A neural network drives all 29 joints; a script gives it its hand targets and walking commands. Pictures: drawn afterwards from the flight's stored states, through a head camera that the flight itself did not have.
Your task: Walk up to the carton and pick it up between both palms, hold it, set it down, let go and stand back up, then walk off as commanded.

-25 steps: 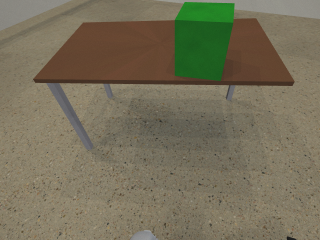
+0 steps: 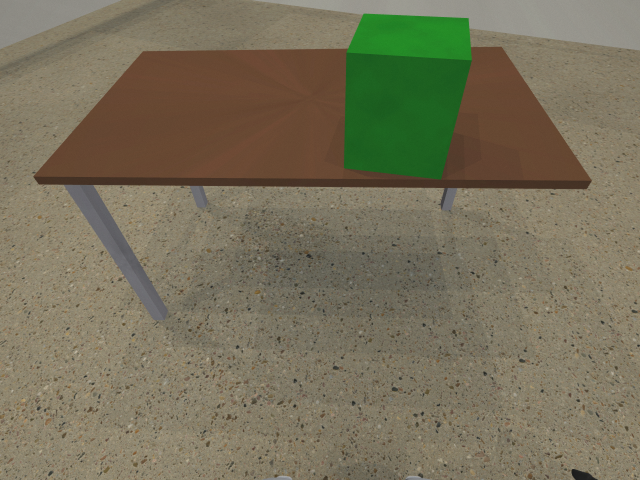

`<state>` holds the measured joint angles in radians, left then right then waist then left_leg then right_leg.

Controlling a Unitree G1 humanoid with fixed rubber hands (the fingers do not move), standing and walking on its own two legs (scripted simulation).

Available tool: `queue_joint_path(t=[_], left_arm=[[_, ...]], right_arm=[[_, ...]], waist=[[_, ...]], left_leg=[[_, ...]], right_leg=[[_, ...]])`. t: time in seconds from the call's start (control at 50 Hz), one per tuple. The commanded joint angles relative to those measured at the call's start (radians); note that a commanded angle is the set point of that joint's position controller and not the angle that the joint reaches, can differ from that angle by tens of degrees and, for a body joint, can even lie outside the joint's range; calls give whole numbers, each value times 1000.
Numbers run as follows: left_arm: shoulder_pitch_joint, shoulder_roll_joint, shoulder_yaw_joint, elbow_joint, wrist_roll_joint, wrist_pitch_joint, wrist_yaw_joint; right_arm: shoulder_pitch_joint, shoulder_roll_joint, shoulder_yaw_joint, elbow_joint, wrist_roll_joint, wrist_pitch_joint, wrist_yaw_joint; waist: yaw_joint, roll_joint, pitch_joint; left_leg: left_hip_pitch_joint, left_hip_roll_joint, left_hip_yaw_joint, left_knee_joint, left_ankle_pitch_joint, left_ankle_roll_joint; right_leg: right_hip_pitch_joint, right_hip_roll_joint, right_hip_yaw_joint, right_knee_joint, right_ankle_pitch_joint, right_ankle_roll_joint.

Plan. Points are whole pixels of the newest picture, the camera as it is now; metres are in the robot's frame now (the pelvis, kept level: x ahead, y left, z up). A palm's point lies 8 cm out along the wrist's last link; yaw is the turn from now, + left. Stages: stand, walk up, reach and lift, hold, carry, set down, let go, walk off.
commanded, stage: walk up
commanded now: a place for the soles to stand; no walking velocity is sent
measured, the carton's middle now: (402, 97) +0.83 -0.14 +0.07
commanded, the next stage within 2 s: none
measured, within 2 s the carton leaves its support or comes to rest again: neither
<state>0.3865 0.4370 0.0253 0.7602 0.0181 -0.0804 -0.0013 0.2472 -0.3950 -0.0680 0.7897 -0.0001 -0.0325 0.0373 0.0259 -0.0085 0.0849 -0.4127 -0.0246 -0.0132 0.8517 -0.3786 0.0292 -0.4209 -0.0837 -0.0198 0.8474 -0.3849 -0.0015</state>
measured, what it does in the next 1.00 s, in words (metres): lifts its right foot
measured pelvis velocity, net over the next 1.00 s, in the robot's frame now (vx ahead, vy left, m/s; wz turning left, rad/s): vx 0.04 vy -0.03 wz -0.04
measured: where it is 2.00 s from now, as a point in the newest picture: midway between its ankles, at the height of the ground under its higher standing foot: outside the picture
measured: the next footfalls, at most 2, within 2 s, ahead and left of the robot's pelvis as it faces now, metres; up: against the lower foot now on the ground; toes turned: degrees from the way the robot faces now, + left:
right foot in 1.06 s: +0.16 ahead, -0.19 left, +0.00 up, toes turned -4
left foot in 1.54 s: +0.26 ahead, +0.06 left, +0.00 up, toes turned +1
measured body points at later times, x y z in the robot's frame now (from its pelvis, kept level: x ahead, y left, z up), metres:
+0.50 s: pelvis +0.02 +0.01 +0.00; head +0.04 +0.00 +0.45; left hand +0.07 +0.34 -0.09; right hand +0.12 -0.30 -0.11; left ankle +0.05 +0.12 -0.70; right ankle +0.06 -0.14 -0.70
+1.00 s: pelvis +0.04 -0.03 +0.00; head +0.05 -0.02 +0.45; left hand +0.13 +0.29 -0.10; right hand +0.11 -0.37 -0.09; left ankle +0.05 +0.12 -0.70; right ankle +0.08 -0.18 -0.67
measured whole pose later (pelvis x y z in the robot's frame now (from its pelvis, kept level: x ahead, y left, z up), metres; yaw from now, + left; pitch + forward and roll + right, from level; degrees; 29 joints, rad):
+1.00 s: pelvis +0.04 -0.03 +0.00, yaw -2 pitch -4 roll +1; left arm 0.33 0.47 0.03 0.76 0.03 -0.03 -0.04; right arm 0.25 -0.40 -0.09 0.91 0.00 -0.09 0.03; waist 0.00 -0.06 0.08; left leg -0.30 0.03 -0.01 0.83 -0.47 0.02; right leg -0.48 -0.07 0.02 1.03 -0.42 0.01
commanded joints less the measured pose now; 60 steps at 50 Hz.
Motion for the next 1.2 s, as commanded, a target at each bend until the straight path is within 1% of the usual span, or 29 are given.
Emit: queue_joint_path(t=[0.0,0.04,0.12,0.14,0.18,0.2,0.28,0.34,0.38,0.42,0.44,0.48,0.54,0.58,0.62,0.66,0.68,0.7,0.72,0.76,0.82,0.96,1.0,1.02,1.04,1.06,1.08,1.12,1.18], left_arm=[[87,332,117,14,12,-47,41],[-3,308,101,-7,5,-44,40],[-93,265,76,-24,-4,-15,32],[-99,235,61,-37,-3,-7,29],[-92,164,48,-35,-14,9,32],[-103,214,60,-35,-14,16,37],[23,202,67,30,-10,-12,32],[45,306,103,26,-6,-34,40],[-44,314,95,0,-8,-24,41],[-126,261,73,-24,-8,-13,36],[-132,191,54,-24,-19,-4,33],[-102,205,57,-27,-17,8,41],[-26,194,64,14,-9,-10,37],[14,236,77,31,-5,-21,39],[12,308,103,25,-8,-20,38],[-92,299,96,-14,-10,-12,39],[-129,269,82,-17,-7,-5,36],[-175,214,66,-25,-10,7,32],[-201,199,83,-76,12,23,-2],[-258,279,96,-86,22,25,-6],[-193,267,104,-39,13,24,-28],[-186,240,106,-40,4,9,-53],[-78,226,109,-17,1,-9,-49],[76,251,126,26,3,-18,-36],[233,308,153,74,16,-30,-19],[298,414,187,60,12,-42,-2],[242,417,173,48,-5,-39,-5],[111,355,145,33,-14,-34,4],[66,249,107,29,-13,-39,5]], right_arm=[[-89,-148,-20,-97,5,9,-34],[-77,-227,-36,-63,9,7,-33],[53,-213,-48,-2,0,-13,-28],[67,-229,-51,7,-7,-16,-34],[11,-312,-70,-11,-18,-19,-41],[0,-351,-73,-16,-19,-19,-39],[-123,-276,-36,-30,2,-1,-34],[-102,-188,-20,-43,9,0,-37],[-58,-212,-25,-23,1,-2,-37],[54,-225,-36,19,-7,-23,-35],[43,-271,-55,34,-15,-25,-37],[9,-315,-62,2,-8,-22,-36],[-104,-275,-38,-11,-4,-11,-34],[-141,-212,-25,-30,7,-6,-34],[-100,-209,-24,-32,10,-6,-42],[-24,-219,-30,2,1,-9,-36],[35,-221,-38,24,-9,-15,-36],[50,-260,-49,39,-17,-20,-37],[195,-391,-110,64,-20,-60,-26],[186,-464,-115,53,-2,-73,-40],[65,-379,-92,60,-11,-80,-44],[25,-370,-94,54,-24,-78,-26],[-59,-346,-90,25,-24,-68,-20],[-119,-329,-81,16,-24,-57,-16],[-75,-221,-49,13,-26,-55,-16],[-43,-122,-12,-9,-12,-62,-12],[-97,-241,-40,-13,-8,-56,-27],[-94,-268,-38,50,11,-52,-29],[-22,-231,-32,67,13,-45,-15]], waist=[[33,-140,-87],[5,-138,-12],[-62,-144,-95],[-74,-91,-65],[-47,167,-3],[-57,147,24],[19,89,-26],[28,-147,-81],[-19,-121,-54],[-83,-58,-93],[-67,109,-68],[-54,98,-34],[18,104,-53],[38,0,-91],[21,-133,-95],[-33,-108,-91],[-69,-95,-96],[-86,53,-56],[-146,164,-63],[-152,54,57],[-83,75,125],[-90,226,85],[-26,230,30],[68,175,-65],[132,-85,-152],[155,-361,-151],[126,-179,-146],[71,-40,-30],[20,-95,-61]], left_leg=[[-286,6,-43,199,-179,-4],[-210,30,-39,193,-216,0],[90,12,18,-131,-52,22],[135,35,-64,-186,-47,37],[94,274,-552,-444,-217,164],[27,317,-618,-487,-224,222],[-113,167,-301,-310,24,122],[-180,2,-15,118,51,2],[-119,16,-13,66,-150,7],[103,59,-104,-194,-4,43],[123,153,-330,-325,10,92],[109,288,-562,-400,41,222],[-2,206,-365,-301,200,154],[-142,102,-177,-119,229,55],[-146,7,-23,100,72,10],[-37,25,-20,-19,-52,13],[65,48,-63,-130,-67,30],[114,123,-280,-332,-122,71],[341,313,-710,-572,-616,147],[342,432,-889,-684,-723,202],[225,336,-644,-644,-531,130],[149,289,-372,-525,-292,209],[36,265,-263,-387,-109,185],[-63,219,-186,-193,-64,143],[-214,120,-68,201,28,87],[-442,-68,6,440,-179,5],[-484,-48,-87,487,-180,-5],[-457,24,-116,493,-42,0],[-338,82,-56,332,44,2]], right_leg=[[215,-343,589,-487,10,-229],[127,-326,520,-436,110,-279],[-28,-166,202,-283,105,-153],[-121,-122,169,-221,78,-123],[-250,48,-26,74,-114,-37],[-225,41,24,103,-228,-35],[124,43,-19,-158,57,-49],[197,-262,443,-375,161,-222],[102,-301,438,-342,185,-267],[-36,-174,223,-181,216,-152],[-122,-23,37,2,156,-67],[-174,48,12,46,-179,-35],[56,44,7,-139,12,-47],[206,-66,159,-236,180,-87],[173,-259,392,-340,143,-233],[92,-259,364,-289,167,-241],[-8,-197,261,-224,144,-178],[-139,-68,109,-60,52,-98],[-447,97,-7,261,-241,-53],[-624,39,136,361,-150,-41],[-507,-22,109,322,5,-26],[-247,-20,18,9,-56,-6],[-12,19,-20,-161,-22,-26],[242,48,-24,-255,-20,-50],[474,28,99,-329,-137,-41],[535,-221,649,-561,-360,-72],[539,-324,918,-666,-406,-150],[423,-266,714,-615,-207,-78],[345,-168,411,-509,113,-75]])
